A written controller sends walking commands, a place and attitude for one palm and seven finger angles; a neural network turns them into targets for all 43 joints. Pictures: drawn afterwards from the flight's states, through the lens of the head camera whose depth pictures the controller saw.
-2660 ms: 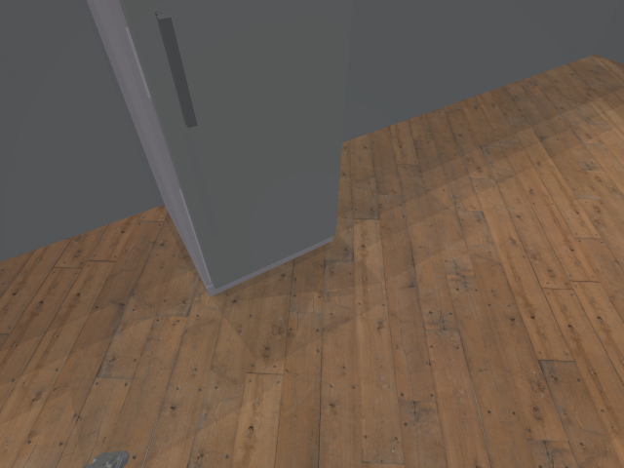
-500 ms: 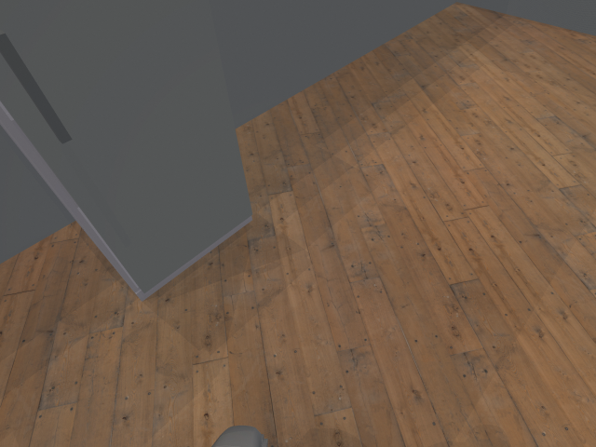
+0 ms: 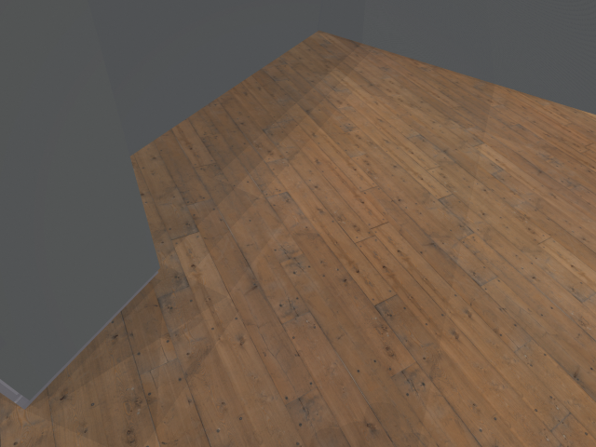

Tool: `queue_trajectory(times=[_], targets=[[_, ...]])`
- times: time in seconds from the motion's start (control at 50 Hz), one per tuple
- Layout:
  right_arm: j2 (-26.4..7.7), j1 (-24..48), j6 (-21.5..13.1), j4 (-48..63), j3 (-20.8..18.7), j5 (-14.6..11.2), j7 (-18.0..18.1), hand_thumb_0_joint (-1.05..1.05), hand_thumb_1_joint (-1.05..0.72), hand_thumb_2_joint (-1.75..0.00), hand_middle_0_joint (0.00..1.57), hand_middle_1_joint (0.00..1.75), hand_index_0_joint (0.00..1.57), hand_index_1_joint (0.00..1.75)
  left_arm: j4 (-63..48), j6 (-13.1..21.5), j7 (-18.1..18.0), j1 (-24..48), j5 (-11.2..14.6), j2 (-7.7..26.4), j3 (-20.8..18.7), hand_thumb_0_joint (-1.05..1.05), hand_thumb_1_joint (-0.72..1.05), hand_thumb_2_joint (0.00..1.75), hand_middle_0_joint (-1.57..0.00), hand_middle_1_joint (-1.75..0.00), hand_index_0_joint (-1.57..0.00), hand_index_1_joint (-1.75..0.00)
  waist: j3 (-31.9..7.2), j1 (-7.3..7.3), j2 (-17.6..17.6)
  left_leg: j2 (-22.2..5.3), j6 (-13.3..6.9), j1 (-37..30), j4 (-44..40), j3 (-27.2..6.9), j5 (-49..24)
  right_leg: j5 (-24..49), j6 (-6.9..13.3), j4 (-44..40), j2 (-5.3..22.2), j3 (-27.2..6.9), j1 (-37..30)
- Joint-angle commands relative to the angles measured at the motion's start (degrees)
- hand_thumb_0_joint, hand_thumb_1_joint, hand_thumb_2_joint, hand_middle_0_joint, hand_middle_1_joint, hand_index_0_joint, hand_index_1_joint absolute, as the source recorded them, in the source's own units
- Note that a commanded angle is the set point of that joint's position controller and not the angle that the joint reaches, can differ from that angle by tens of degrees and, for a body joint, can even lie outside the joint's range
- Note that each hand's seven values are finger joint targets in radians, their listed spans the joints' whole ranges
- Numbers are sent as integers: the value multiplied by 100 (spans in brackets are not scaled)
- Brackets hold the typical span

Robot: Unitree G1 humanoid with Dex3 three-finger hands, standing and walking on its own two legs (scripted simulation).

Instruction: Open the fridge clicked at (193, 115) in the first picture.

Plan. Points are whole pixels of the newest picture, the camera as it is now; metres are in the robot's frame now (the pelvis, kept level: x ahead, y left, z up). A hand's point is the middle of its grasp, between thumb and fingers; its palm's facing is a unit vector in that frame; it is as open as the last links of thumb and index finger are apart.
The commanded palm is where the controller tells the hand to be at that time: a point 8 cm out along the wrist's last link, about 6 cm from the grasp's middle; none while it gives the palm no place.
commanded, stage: walk to a spot facing it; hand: left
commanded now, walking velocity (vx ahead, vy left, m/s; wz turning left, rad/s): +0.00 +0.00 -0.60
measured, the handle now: out of the picture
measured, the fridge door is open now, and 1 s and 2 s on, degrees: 0 0 0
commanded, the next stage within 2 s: none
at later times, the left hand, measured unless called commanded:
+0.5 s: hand (225, 360) +0.30 +0.14 -0.18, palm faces -0.29 -0.93 -0.21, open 7.4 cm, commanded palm none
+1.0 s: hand (188, 313) +0.38 +0.23 -0.19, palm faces -0.48 -0.85 -0.24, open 7.4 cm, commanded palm none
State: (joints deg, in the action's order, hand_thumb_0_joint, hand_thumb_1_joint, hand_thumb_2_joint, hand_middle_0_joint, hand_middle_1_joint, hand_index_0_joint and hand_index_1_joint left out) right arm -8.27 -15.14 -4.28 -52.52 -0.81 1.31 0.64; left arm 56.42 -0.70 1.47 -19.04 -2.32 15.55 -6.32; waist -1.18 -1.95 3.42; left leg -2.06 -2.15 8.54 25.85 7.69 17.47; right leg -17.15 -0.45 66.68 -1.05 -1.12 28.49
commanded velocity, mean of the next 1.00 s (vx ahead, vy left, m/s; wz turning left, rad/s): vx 0.00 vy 0.00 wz -0.60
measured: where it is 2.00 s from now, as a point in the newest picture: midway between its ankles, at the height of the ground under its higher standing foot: outside the picture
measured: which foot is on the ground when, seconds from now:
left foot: down 0.00-0.38, up 0.40-0.90, down 0.92-1.00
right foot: up 0.00-0.36, down 0.38-0.92, up 0.94-1.00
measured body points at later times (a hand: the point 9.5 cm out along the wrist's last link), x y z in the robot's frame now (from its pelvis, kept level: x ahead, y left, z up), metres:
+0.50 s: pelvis +0.15 +0.00 -0.02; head +0.19 -0.02 +0.42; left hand +0.31 +0.19 -0.17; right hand +0.06 -0.21 -0.18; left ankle +0.11 +0.15 -0.64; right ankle +0.17 -0.04 -0.74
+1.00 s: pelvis +0.22 +0.07 -0.01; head +0.27 +0.08 +0.44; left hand +0.41 +0.28 -0.17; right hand +0.21 -0.21 -0.12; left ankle +0.28 +0.16 -0.74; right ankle +0.15 -0.02 -0.70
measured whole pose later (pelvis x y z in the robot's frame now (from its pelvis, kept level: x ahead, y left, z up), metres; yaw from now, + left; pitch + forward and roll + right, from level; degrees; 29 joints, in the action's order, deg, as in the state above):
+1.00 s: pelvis +0.22 +0.07 -0.01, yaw -37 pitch +1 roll -1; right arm -10.0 -5.8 0.7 -49.1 -0.9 1.0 1.1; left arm 52.7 -3.4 -0.8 -14.8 -1.4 15.9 -5.8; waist 3.4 -3.8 4.2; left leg -1.6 -1.4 14.9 32.2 4.7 17.8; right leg -26.9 -2.4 53.1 -6.3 -6.2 25.1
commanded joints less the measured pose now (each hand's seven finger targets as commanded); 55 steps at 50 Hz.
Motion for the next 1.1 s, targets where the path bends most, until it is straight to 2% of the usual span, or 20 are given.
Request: queue_trajectory(times=[0.0, 0.18, 0.28, 0.32, 0.34, 0.36, 0.38, 0.42, 0.44, 0.46, 0.48, 0.52, 0.58, 0.78, 0.86, 0.88, 0.9, 0.92, 1.0, 1.08], targets=[[-728, -731, -103, -61, -165, -52, 181, 0, -90, -90, 20, 30, 20, 30, -409, -17, 74, -111, 14, -141, 37, 0, 90, 90, -20, -30, -20, -30, 693, -2, -1377, -1229, 705, -235, -971, -357, -3780, 564, -50, 671, 246, 69, 1066], [-750, -1301, 49, -437, -150, 4, 263, 0, -90, -90, 20, 30, 20, 30, -783, -133, 93, 1303, 57, -292, 166, 0, 90, 90, -20, -30, -20, -30, 885, 296, -1112, -1214, 366, -1020, -583, 376, -5583, 700, -2, -1259, 118, 964, 1126], [-1149, -1213, 150, -420, -321, -51, 223, 0, -90, -90, 20, 30, 20, 30, -687, -41, 6, 811, 52, -55, 142, 0, 90, 90, -20, -30, -20, -30, 49, -26, -1353, -1497, 112, -1575, 866, 685, -7519, 261, 327, -2534, -283, 1292, -209], [-1186, -915, 178, -241, -351, -123, 163, 0, -90, -90, 20, 30, 20, 30, -448, 106, -57, -197, 11, 391, 31, 0, 90, 90, -20, -30, -20, -30, -478, -541, -1179, -1550, 206, -399, 2828, 551, -5991, 921, 602, -3712, 69, 762, -2279], [-888, -921, 216, -53, -273, -222, 123, 0, -90, -90, 20, 30, 20, 30, -313, 156, -114, -714, 32, 869, -48, 0, 90, 90, -20, -30, -20, -30, -1072, -700, 79, -687, 458, 1539, 4771, 671, -772, 3638, 1309, -3868, 1597, -1318, -4147], [-735, -699, 190, 136, -278, -192, 162, 0, -90, -90, 20, 30, 20, 30, -297, 153, -197, -686, 210, 1107, -65, 0, 90, 90, -20, -30, -20, -30, -1378, -515, 397, -28, 595, 2544, 6204, -1, 1950, 6207, 1959, -3893, 2585, -2826, -4352], [-801, -475, 237, 225, -303, -155, 207, 0, -90, -90, 20, 30, 20, 30, -390, 88, -270, -345, 248, 991, -42, 0, 90, 90, -20, -30, -20, -30, -930, -380, -139, -338, 462, 2516, 5955, -781, 1470, 5716, 1973, -4033, 2452, -2034, -3770], [-685, -628, 394, 83, -307, -102, 124, 0, -90, -90, 20, 30, 20, 30, -620, 120, -312, 548, 270, 673, 33, 0, 90, 90, -20, -30, -20, -30, -230, 196, -31, -640, 561, 2416, 5305, -890, 483, 4564, 112, -4436, 1690, -1404, -2547], [-708, -667, 502, -20, -303, -81, 155, 0, -90, -90, 20, 30, 20, 30, -664, 126, -325, 731, 267, 556, 69, 0, 90, 90, -20, -30, -20, -30, 44, 305, -97, -638, 594, 2146, 5096, -843, 317, 4295, -255, -4680, 1521, -1239, -1869], [-708, -691, 591, -65, -306, -71, 176, 0, -90, -90, 20, 30, 20, 30, -678, 135, -327, 808, 239, 498, 97, 0, 90, 90, -20, -30, -20, -30, 202, 381, -120, -601, 607, 1993, 4933, -860, 226, 4158, -285, -4812, 1362, -1103, -1447], [-696, -714, 637, -73, -305, -61, 177, 0, -90, -90, 20, 30, 20, 30, -695, 135, -317, 877, 198, 503, 97, 0, 90, 90, -20, -30, -20, -30, 218, 463, -118, -631, 633, 1915, 4753, -873, 246, 3745, 440, -4851, 1339, -1015, -1201], [-659, -539, 652, -42, -302, -13, 142, 0, -90, -90, 20, 30, 20, 30, -685, 157, -273, 839, 144, 504, 99, 0, 90, 90, -20, -30, -20, -30, 230, 482, -310, -581, 709, 1876, 4396, -840, 222, 3215, 836, -4827, 1156, -1036, -915], [-693, -239, 645, 81, -315, 2, 127, 0, -90, -90, 20, 30, 20, 30, -660, 152, -224, 637, 168, 534, 48, 0, 90, 90, -20, -30, -20, -30, 38, 359, 140, -513, 751, 2254, 4195, -867, -119, 2897, 544, -4749, 912, -1151, -1337], [-792, 1160, 490, 728, -294, -90, 129, 0, -90, -90, 20, 30, 20, 30, -839, 26, -277, 195, 85, 770, -96, 0, 90, 90, -20, -30, -20, -30, -446, -128, 661, -11, 750, 1867, 1973, -777, 651, 4422, 1062, -3946, 986, -2208, -2390], [-946, 488, 454, 604, -340, -150, 161, 0, -90, -90, 20, 30, 20, 30, -990, -46, -288, 662, 120, 816, -95, 0, 90, 90, -20, -30, -20, -30, -645, 246, 574, 73, 576, 348, 40, -816, -224, 3697, 637, -3539, 747, -2358, -1687], [-1186, 126, 399, 523, -381, -122, 176, 0, -90, -90, 20, 30, 20, 30, -1055, -62, -288, 724, 164, 620, -47, 0, 90, 90, -20, -30, -20, -30, -811, 426, -28, -517, 426, -673, -668, -1205, -933, 2423, 340, -3035, 287, -1949, -921], [-1688, 210, 377, 586, -465, -42, 165, 0, -90, -90, 20, 30, 20, 30, -1138, -69, -212, 486, 226, 298, 13, 0, 90, 90, -20, -30, -20, -30, -756, 279, -1627, -2072, -67, -1568, -853, -2479, -2381, -952, -72, -1940, -504, -978, 529], [-1777, 252, 439, 695, -451, -65, 138, 0, -90, -90, 20, 30, 20, 30, -1079, -57, -213, 406, 123, 408, 4, 0, 90, 90, -20, -30, -20, -30, -528, 264, -1741, -2657, -440, -1070, -581, -2671, -3443, -1791, -269, -721, -281, -478, 601], [-1185, 830, 375, 820, -251, 6, 182, 0, -90, -90, 20, 30, 20, 30, -795, -211, -69, 228, 53, 505, -117, 0, 90, 90, -20, -30, -20, -30, 243, -36, -1413, -1558, -206, 142, -692, -1057, -3223, -774, -460, 648, 56, -266, 384], [-1188, 322, 339, 654, -302, -28, 186, 0, -90, -90, 20, 30, 20, 30, -767, -286, 0, 322, 90, 318, -62, 0, 90, 90, -20, -30, -20, -30, 38, 128, -1359, -1440, -204, -366, -666, -626, -2906, -362, -559, 568, 181, -56, 511]])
